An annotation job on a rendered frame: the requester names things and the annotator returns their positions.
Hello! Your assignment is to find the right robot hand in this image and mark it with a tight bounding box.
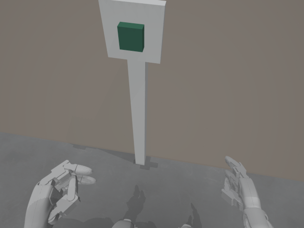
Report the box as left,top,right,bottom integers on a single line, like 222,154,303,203
221,156,261,212

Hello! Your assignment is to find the panel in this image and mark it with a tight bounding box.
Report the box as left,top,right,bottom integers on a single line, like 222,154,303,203
98,0,166,165

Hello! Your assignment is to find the button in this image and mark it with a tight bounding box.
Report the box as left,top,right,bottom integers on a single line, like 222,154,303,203
117,22,144,52

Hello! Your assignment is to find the left robot hand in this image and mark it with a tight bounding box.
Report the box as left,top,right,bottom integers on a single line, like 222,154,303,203
24,160,97,228

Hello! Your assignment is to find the right robot forearm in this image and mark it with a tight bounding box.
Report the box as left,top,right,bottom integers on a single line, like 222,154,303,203
242,208,274,228

